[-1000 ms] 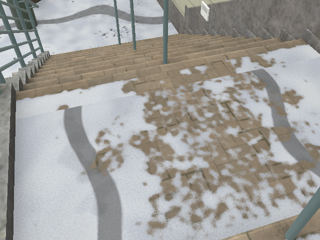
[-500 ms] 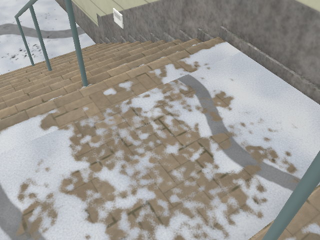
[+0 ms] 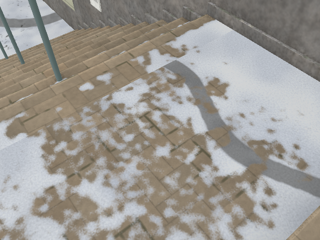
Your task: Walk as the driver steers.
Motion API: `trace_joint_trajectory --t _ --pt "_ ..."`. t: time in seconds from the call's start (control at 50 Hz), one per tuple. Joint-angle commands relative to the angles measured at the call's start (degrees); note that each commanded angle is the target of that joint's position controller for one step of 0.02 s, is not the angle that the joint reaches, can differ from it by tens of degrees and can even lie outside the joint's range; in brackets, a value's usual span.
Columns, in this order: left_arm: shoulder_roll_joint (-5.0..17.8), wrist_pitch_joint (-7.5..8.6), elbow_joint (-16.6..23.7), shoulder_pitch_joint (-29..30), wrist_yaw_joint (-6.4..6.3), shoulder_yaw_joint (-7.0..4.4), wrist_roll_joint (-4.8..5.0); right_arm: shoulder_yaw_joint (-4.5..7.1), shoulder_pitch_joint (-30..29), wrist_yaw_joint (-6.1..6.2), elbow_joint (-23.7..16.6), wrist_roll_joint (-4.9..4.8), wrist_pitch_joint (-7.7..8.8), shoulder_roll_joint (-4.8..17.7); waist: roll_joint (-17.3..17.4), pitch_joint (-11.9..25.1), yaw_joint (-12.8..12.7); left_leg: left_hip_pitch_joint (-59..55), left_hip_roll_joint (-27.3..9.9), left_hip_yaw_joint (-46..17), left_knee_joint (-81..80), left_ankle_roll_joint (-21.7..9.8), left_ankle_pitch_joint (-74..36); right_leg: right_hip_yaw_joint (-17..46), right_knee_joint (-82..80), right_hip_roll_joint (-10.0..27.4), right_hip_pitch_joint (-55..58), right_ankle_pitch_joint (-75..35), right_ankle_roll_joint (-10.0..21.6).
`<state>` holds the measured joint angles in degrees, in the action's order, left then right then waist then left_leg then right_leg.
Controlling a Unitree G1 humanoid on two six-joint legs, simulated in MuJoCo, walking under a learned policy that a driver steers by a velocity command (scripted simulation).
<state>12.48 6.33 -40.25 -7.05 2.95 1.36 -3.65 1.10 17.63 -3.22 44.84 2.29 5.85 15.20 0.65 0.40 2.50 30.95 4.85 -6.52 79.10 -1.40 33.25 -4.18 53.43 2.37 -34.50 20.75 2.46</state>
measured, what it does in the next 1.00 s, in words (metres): goes down, turning left: left foot 0.17 m lower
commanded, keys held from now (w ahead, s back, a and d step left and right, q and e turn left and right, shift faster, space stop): q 1.00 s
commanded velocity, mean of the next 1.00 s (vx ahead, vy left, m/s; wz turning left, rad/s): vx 0.02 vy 0.00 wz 0.55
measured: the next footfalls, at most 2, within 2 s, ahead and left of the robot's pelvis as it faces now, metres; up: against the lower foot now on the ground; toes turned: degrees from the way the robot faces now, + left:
left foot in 0.42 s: +0.12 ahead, +0.26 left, -0.17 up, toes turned +19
right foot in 1.24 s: +0.26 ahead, +0.11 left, -0.17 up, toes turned +52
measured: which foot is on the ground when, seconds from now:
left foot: up 0.00-0.40, down 0.42-1.00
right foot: down 0.00-0.44, up 0.46-1.00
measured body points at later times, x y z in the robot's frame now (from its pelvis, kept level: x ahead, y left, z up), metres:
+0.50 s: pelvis +0.07 +0.14 -0.11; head +0.10 +0.17 +0.34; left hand -0.05 +0.39 -0.25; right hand +0.33 -0.06 -0.20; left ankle +0.08 +0.24 -0.85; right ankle +0.06 -0.06 -0.61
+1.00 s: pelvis +0.08 +0.16 -0.12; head +0.07 +0.22 +0.33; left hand +0.22 +0.48 -0.16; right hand +0.31 +0.01 -0.20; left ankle +0.08 +0.25 -0.85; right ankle +0.25 +0.08 -0.70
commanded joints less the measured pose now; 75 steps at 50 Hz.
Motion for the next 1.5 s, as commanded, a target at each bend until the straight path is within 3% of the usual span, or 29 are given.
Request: trace_joint_trajectory --t 0.02,0.06,0.1,0.12,0.18,0.2,0.22,0.28,0.36,0.4,0.42,0.44,0.46,0.48,0.52,0.58,0.6,0.72,0.84,0.98,1.1,1.2,1.22,1.24,1.26,1.28,1.32,1.4,1.5 --pt "1.53 0.26 -0.11 -7.09 -1.31 -0.39 2.61 0.5 -0.59 2.46 -7.21 2.99 -2.36 2.59 -1.79 9.78 -2.75 21.33 -6.47 -1.97 6.22 3.44 -1.7 27.27 -19.51 20.82 22.91 -36.5 19.36" --pt "2.77 0.48 -0.48 -2.91 -3.68 -1.14 0.69 -1.03 5.16 1.89 -5.0 4.77 -4.32 -1.03 -3.52 5.83 0.47 6.89 -7.61 1.57 4.73 4.46 -16.36 15.72 -24.19 14.53 6.68 -28.57 14.41" --pt "6.43 1.51 1.21 2.58 -4.92 -2.13 -0.25 -0.14 4.36 0.29 -6.46 4.13 -4.99 0.73 -2.43 5.42 2.31 0.25 -6.46 5.45 6.45 3.49 -21.19 8.29 -23.24 13.39 -0.77 -27.86 10.81" --pt "3.99 2.12 0.81 2.45 -6.09 -1.39 -0.69 0.15 -1.23 -0.05 -7.76 3.92 -5.3 2.75 -2.3 5.16 -0.69 6.37 -10.53 -0.79 0.04 3.52 -29.73 8.44 -21.78 14.15 5.48 -17.36 7.32" --pt "4.58 1.72 -3.93 -12.55 -7.68 -1.21 -0.67 0.5 -11.36 0.42 -11.5 4.22 -4.28 3.08 -3.87 3.11 -8.51 17.99 -13.22 -1.37 -10.39 3.65 -33.8 14.22 -13.39 19.79 18.62 -14.49 9.16" --pt "3.83 1.69 -4.46 -13.78 -8.18 -0.65 0.23 0.21 -13.55 -0.02 -11.15 3.83 -4.16 2.47 -1.69 2.19 -9.9 17.54 -14.86 0.58 -27.21 3.98 -38.84 10.62 -12.22 17.89 18.07 -3.57 6.96" --pt "5.87 1.57 -4.87 -16.21 -7.75 -1.16 0.31 0.61 -15.42 -0.07 -11.14 4.41 -4.21 1.88 -6.74 -0.14 -11.36 12.94 -12.55 7.03 -32.69 4.25 -39.34 9.06 -12.29 17.5 14.4 2.0 6.55" --pt "9.2 1.63 -7.77 -18.0 -5.12 -2.07 -0.96 2.18 -16.71 0.45 -9.69 3.08 -5.99 3.8 -9.61 -4.01 -11.38 -0.02 -10.24 9.49 -45.46 2.73 -45.84 12.77 -15.87 22.88 4.72 14.89 3.99" --pt "10.46 0.77 -10.03 -15.8 -5.81 -2.49 -1.16 3.51 -15.51 2.18 -7.62 3.25 -7.84 4.44 -9.16 -4.67 -11.22 -5.5 -12.39 5.86 -56.6 -3.27 -44.91 17.35 -11.5 28.84 10.12 18.96 -0.42" --pt "12.54 -0.65 -11.49 -12.02 -4.65 -3.13 -2.51 6.28 -5.08 2.61 -3.78 0.71 -7.18 8.01 -5.63 -3.16 -5.07 -21.74 -10.4 8.18 -60.17 -5.98 -52.79 9.85 -2.67 25.91 5.24 21.95 -3.49" --pt "8.72 -3.78 -10.79 -5.56 -6.85 -5.77 7.52 7.69 -7.33 1.66 -1.87 -8.87 -8.88 6.61 -8.63 -0.02 -3.07 -32.26 -5.84 10.34 -56.94 -3.82 -55.56 -6.99 11.55 14.38 -5.47 6.96 -5.23" --pt "6.75 -4.89 -8.92 -2.78 -8.21 -5.03 7.57 9.22 4.6 1.15 1.5 -7.85 -8.55 11.32 2.46 4.16 4.22 -42.89 -11.44 4.54 -55.43 -4.71 -81.79 -11.72 36.81 10.37 -14.54 20.03 -8.92" --pt "3.66 -4.77 -4.57 -5.15 -8.08 -4.62 5.38 9.42 7.31 0.5 2.9 -4.7 -7.49 17.51 16.52 7.5 1.44 -51.77 -17.61 -1.23 -43.62 -7.77 -103.16 -8.99 62.35 8.42 -31.17 29.75 -11.07" --pt "2.89 -3.58 -2.05 -4.76 -8.04 -4.38 5.57 9.35 5.88 0.27 1.56 -4.47 -7.44 19.32 18.5 15.34 2.16 -52.62 -21.61 -6.4 -43.41 -13.04 -101.66 -3.97 71.82 7.42 -36.37 28.33 -10.88" --pt "0.94 -2.94 1.78 0.91 -9.84 -3.41 5.43 7.13 0.24 1.46 -0.88 -3.0 -8.54 17.65 10.69 20.84 1.99 -47.94 -26.93 -16.42 -48.76 -16.92 -76.84 3.8 80.39 4.53 -41.14 21.83 -9.21" --pt "1.83 -6.19 0.67 -0.26 -11.27 -3.54 4.34 2.09 -7.96 2.92 -2.17 -1.2 -9.12 7.23 0.95 13.18 -2.53 -30.74 -27.66 -20.19 -52.3 -15.63 -50.13 8.75 68.75 2.6 -36.38 9.03 -6.97" --pt "3.86 -6.95 0.32 -2.68 -11.02 -4.17 4.45 1.35 -8.62 3.12 -2.51 -1.84 -8.87 5.9 0.51 10.49 -3.99 -25.77 -22.6 -17.0 -51.4 -12.26 -41.47 8.36 59.8 1.35 -35.08 0.44 -6.2" --pt "-2.29 -9.04 11.35 10.97 -7.54 -3.05 2.87 -1.28 -4.88 9.37 -5.08 -1.06 -10.49 5.31 4.04 7.47 -2.33 -20.19 -14.25 -19.83 -48.68 -6.46 -49.59 7.6 50.92 -6.12 -34.4 -14.19 -11.18" --pt "-3.53 -9.7 17.26 19.09 -6.07 -2.86 3.53 -0.6 -1.98 10.37 -11.95 -1.4 -12.19 5.63 5.41 4.61 0.76 -29.01 -12.01 -26.99 -51.88 -4.61 -32.08 10.86 44.44 -7.2 -36.65 -12.75 -11.39" --pt "-3.15 -8.14 18.13 23.89 -4.7 -3.23 3.84 1.45 -2.2 10.38 -15.92 -2.04 -12.93 5.99 5.99 2.07 2.48 -28.19 -9.97 -29.93 -56.73 -8.31 -19.82 11.51 24.79 -6.18 -23.32 -11.62 -10.06" --pt "-0.59 -5.99 15.28 23.53 -3.93 -4.17 3.84 3.08 -4.6 9.0 -17.42 -3.3 -13.04 7.12 6.37 0.96 3.05 -22.89 -8.52 -30.42 -58.18 -11.5 -16.94 10.01 3.69 -6.73 -6.23 -8.33 -7.64" --pt "4.15 -6.5 10.64 11.76 -3.6 -6.93 4.48 3.42 -5.82 5.23 -16.68 -3.56 -10.68 6.33 10.38 0.87 -0.8 -11.14 -5.57 -31.08 -58.94 -9.41 -8.09 8.86 -25.27 -5.93 24.26 -10.46 -4.68" --pt "4.73 -6.36 8.67 7.31 -3.6 -7.38 4.51 2.97 -5.27 4.89 -16.52 -2.9 -9.96 4.75 8.69 1.73 -2.34 -7.82 -3.53 -30.09 -54.6 -8.08 -6.97 8.89 -30.74 -4.03 31.11 -10.94 -3.57" --pt "6.08 -6.07 6.95 0.53 -3.23 -7.73 4.06 2.26 -3.59 4.3 -15.88 -2.38 -9.23 1.72 0.93 7.42 -4.29 0.09 1.7 -24.03 -38.74 -4.94 0.71 15.85 -29.86 3.44 44.05 -9.73 -0.29" --pt "8.83 -6.47 5.79 -8.64 -2.92 -7.71 3.02 1.18 -2.47 4.56 -16.66 -1.74 -7.86 -2.44 -9.49 10.01 -5.66 15.86 10.37 -13.96 -17.96 -1.01 14.13 26.41 -22.2 15.49 51.44 -25.74 5.91" --pt "12.2 -6.05 4.21 -11.02 -2.49 -8.9 1.71 3.67 -5.11 4.99 -19.57 -4.0 -6.21 3.93 -15.79 8.25 -5.9 30.85 9.47 -13.25 -9.35 2.62 13.31 43.28 -31.16 23.42 50.4 -16.1 14.15" --pt "6.85 -6.02 4.2 -6.45 -3.62 -7.47 2.21 5.0 -10.83 5.99 -18.58 -2.2 -6.19 7.35 -12.15 -0.67 -5.47 36.9 4.89 -7.81 5.68 5.19 1.11 33.61 -33.08 16.5 40.55 -5.34 11.17" --pt "7.09 -7.64 5.2 1.65 -5.36 -4.3 1.87 3.2 -4.95 5.7 -17.19 -2.02 -9.17 2.68 -5.8 -0.25 1.3 20.51 6.03 -2.91 28.33 6.55 -15.27 17.77 -32.46 8.02 14.05 -28.08 9.57" --pt "6.55 -9.24 4.1 -7.07 -7.11 -1.92 3.37 1.33 -10.49 6.14 -20.47 -2.26 -10.34 0.15 -3.86 2.52 -2.79 25.6 4.89 -4.5 30.04 10.14 -21.79 16.67 -30.21 8.4 22.12 -28.47 12.48"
